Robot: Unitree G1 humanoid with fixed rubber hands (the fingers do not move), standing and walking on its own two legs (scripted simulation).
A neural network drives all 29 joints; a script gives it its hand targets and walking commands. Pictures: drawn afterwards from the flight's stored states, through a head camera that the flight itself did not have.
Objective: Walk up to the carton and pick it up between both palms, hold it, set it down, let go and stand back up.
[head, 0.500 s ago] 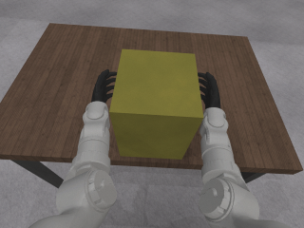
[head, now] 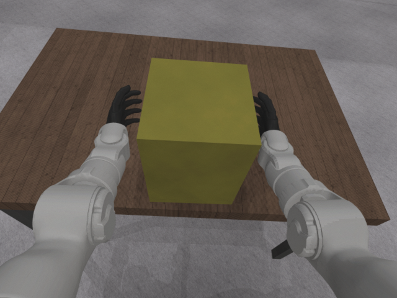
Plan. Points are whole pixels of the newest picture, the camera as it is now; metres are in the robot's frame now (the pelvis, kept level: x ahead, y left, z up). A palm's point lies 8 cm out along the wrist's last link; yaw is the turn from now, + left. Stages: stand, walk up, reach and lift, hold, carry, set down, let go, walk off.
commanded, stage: set down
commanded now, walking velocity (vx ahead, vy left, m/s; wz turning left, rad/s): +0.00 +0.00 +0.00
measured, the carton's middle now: (195, 137) +0.46 +0.00 +0.03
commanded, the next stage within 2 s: none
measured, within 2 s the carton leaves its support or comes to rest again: neither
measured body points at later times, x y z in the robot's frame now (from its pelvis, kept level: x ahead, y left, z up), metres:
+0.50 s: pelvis -0.03 -0.02 +0.00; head +0.02 +0.00 +0.45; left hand +0.47 +0.17 +0.17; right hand +0.45 -0.20 +0.18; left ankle -0.01 +0.10 -0.73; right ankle -0.01 -0.10 -0.73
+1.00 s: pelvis -0.01 -0.02 +0.01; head +0.01 +0.00 +0.46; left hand +0.47 +0.18 +0.21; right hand +0.45 -0.19 +0.21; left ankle -0.01 +0.10 -0.73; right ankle -0.01 -0.10 -0.73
